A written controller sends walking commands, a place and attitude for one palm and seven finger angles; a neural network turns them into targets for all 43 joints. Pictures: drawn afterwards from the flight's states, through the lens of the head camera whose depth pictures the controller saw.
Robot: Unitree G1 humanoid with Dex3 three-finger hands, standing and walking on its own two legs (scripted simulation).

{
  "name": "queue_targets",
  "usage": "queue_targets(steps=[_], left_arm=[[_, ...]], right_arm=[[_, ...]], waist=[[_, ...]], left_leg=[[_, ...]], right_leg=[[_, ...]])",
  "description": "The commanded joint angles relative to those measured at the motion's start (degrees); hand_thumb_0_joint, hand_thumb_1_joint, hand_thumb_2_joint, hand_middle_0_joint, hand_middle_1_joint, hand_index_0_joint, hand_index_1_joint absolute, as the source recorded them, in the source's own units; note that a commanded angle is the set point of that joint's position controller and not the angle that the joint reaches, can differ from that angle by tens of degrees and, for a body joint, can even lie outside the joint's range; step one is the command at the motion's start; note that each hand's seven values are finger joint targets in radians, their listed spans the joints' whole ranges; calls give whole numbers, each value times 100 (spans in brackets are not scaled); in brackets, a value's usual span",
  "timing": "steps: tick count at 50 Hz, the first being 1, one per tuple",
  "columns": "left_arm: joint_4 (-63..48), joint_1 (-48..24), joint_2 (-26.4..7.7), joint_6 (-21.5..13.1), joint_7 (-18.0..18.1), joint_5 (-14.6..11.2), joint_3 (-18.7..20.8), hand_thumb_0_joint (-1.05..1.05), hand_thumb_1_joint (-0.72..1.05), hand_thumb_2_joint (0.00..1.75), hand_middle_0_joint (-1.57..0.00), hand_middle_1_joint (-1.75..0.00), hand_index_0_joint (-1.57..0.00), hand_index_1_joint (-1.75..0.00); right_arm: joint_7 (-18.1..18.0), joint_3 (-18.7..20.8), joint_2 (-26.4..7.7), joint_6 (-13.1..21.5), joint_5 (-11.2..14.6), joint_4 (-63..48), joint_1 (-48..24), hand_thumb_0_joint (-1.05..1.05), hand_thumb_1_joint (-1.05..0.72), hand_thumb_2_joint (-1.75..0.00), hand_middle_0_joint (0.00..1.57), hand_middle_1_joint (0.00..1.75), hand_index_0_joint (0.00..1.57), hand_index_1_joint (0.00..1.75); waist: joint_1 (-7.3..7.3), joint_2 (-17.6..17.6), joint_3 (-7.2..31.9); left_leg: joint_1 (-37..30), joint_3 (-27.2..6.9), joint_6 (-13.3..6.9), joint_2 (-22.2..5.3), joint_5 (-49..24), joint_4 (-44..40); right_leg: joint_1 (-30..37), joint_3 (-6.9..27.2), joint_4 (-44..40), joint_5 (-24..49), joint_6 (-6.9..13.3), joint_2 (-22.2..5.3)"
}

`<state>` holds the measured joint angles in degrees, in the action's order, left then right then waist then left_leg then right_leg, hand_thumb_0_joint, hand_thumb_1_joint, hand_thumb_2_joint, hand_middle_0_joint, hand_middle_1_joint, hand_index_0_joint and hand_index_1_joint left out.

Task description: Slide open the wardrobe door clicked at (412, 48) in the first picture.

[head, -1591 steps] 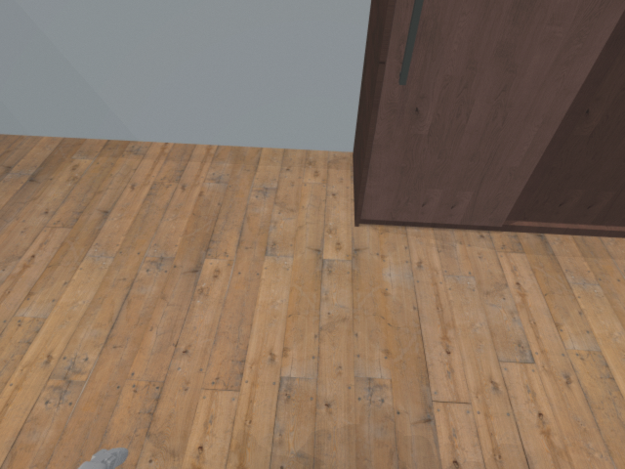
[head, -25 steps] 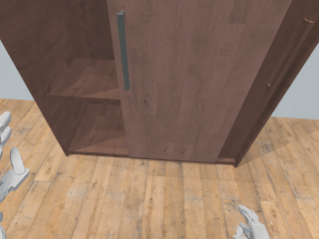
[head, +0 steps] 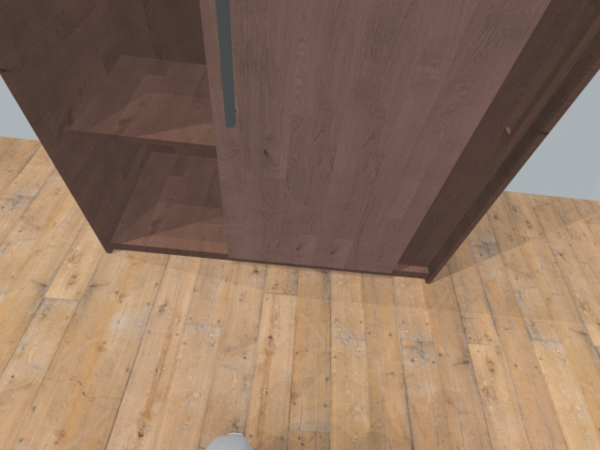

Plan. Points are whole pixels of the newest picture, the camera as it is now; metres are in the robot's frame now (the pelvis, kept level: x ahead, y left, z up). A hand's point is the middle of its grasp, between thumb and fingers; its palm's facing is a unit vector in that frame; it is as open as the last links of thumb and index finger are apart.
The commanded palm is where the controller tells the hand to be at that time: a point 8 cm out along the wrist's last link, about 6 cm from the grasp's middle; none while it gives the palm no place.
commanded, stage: let the arm hang, fingers relaxed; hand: left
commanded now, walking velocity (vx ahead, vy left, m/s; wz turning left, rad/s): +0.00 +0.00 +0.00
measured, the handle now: (228, 52) +0.78 +0.19 +0.10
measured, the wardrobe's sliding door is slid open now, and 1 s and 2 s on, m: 0.45 0.45 0.45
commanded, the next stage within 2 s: look to check the result in 0.68 s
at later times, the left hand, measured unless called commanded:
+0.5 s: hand out of the picture +0.10 +0.26 -0.14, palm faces -0.03 -0.93 -0.36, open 7.4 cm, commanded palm none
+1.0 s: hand out of the picture +0.13 +0.23 -0.14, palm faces -0.07 -0.94 -0.33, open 7.4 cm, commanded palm none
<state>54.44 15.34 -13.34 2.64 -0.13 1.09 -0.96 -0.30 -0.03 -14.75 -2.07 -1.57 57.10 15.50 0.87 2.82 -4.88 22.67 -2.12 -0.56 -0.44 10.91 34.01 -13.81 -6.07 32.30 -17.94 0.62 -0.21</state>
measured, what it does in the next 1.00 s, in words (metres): shifts its weight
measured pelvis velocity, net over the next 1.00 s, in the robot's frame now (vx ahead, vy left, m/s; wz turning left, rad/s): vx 0.05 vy -0.01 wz -0.03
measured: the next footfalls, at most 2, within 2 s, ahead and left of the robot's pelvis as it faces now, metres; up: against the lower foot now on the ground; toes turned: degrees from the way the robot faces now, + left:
none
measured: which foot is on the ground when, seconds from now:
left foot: down 0.00-1.00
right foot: down 0.00-1.00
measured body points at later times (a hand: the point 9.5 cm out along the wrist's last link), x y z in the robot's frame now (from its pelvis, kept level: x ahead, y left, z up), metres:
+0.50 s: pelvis +0.03 +0.01 +0.02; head +0.04 +0.00 +0.47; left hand +0.10 +0.31 -0.11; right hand +0.12 -0.28 -0.12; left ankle +0.08 +0.11 -0.73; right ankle -0.01 -0.11 -0.73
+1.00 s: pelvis +0.05 -0.01 +0.02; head +0.07 -0.01 +0.47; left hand +0.14 +0.28 -0.12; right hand +0.12 -0.31 -0.12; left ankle +0.08 +0.11 -0.73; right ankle -0.01 -0.11 -0.73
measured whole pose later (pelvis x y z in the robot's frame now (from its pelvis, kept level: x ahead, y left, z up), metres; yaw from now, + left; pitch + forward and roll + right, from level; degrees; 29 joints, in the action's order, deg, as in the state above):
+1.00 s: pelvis +0.05 -0.01 +0.02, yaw -2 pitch -1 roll +0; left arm 64.0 6.8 -18.8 -0.8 0.1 0.7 0.4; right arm -0.7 -0.1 -18.8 0.2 -0.7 64.4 5.6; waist 0.6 0.3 -3.2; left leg 10.1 0.4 0.2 -0.1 8.2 19.1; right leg -2.5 -3.7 17.7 -14.6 0.7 -0.4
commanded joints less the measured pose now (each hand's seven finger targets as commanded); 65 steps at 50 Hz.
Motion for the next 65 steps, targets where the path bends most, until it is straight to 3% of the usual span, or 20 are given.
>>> queue_targets(steps=[1,4,8,12,16,21,29,32,37,50,60,65], left_arm=[[-75,35,-1179,-298,45,-18,429,0,90,90,-20,-30,-20,-30],[121,-151,-1275,-341,30,-11,438,0,90,90,-20,-30,-20,-30],[339,-377,-1333,-349,24,-7,422,0,90,90,-20,-30,-20,-30],[517,-444,-1421,-355,26,-15,401,0,90,90,-20,-30,-20,-30],[635,-448,-1520,-386,24,-21,382,0,90,90,-20,-30,-20,-30],[655,-632,-1613,-435,26,-28,355,0,90,90,-20,-30,-20,-30],[599,-927,-1715,-485,43,-18,358,0,90,90,-20,-30,-20,-30],[584,-1009,-1704,-475,45,-27,356,0,90,90,-20,-30,-20,-30],[578,-1025,-1711,-480,54,-32,367,0,90,90,-20,-30,-20,-30],[623,-961,-1660,-467,95,-49,372,0,90,90,-20,-30,-20,-30],[667,-934,-1622,-449,103,-52,360,0,90,90,-20,-30,-20,-30],[669,-902,-1599,-456,116,-48,369,0,90,90,-20,-30,-20,-30]], right_arm=[[-95,290,-1089,226,19,-408,-445,0,-90,-90,20,30,20,30],[-102,339,-1110,199,28,-253,-304,0,-90,-90,20,30,20,30],[-94,360,-1132,173,19,-32,-267,0,-90,-90,20,30,20,30],[-82,344,-1264,207,19,79,-460,0,-90,-90,20,30,20,30],[-63,315,-1397,273,32,151,-748,0,-90,-90,20,30,20,30],[-47,270,-1471,336,49,224,-996,0,-90,-90,20,30,20,30],[-37,244,-1550,364,69,263,-1236,0,-90,-90,20,30,20,30],[-43,229,-1559,370,63,282,-1291,0,-90,-90,20,30,20,30],[-55,212,-1573,375,64,296,-1301,0,-90,-90,20,30,20,30],[-103,206,-1512,345,79,354,-1182,0,-90,-90,20,30,20,30],[-112,201,-1473,312,78,388,-1143,0,-90,-90,20,30,20,30],[-118,198,-1423,313,76,398,-1130,0,-90,-90,20,30,20,30]], waist=[[-185,-1229,770],[-67,-679,665],[8,-239,361],[-44,-310,180],[-136,-331,348],[-133,-316,608],[-92,-217,814],[-91,-387,699],[-89,-463,852],[-77,-268,865],[-66,-222,674],[-72,-180,704]], left_leg=[[-155,-874,-272,-507,739,-1257],[-600,-676,-210,-413,632,-999],[-867,-590,-193,-397,614,-960],[-818,-750,-224,-530,602,-1375],[-836,-830,-244,-622,338,-1683],[-1216,-675,-225,-629,-597,-1652],[-1570,-497,-162,-622,-1390,-1566],[-1524,-472,-137,-619,-1412,-1623],[-1646,-435,-120,-625,-1626,-1577],[-1828,-311,-101,-647,-1848,-1479],[-1827,-268,-86,-655,-1598,-1535],[-1869,-233,-87,-658,-1679,-1521]], right_leg=[[503,785,-894,-290,299,-484],[68,956,-1308,-579,401,-659],[-371,986,-1604,-943,439,-759],[-243,873,-1526,-761,331,-632],[208,816,-1426,-185,239,-594],[457,797,-1476,459,173,-686],[682,807,-1605,1122,130,-771],[735,806,-1640,1169,133,-787],[923,827,-1670,1470,146,-812],[1062,785,-1682,2099,158,-829],[957,826,-1775,1897,158,-795],[1002,819,-1760,2125,148,-799]])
